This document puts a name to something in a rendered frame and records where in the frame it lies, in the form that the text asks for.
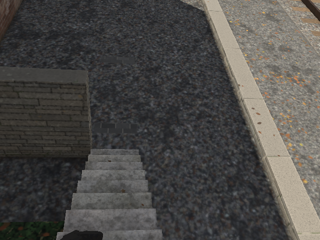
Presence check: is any robot left hand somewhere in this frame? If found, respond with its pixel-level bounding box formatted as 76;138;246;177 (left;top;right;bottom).
60;230;103;240

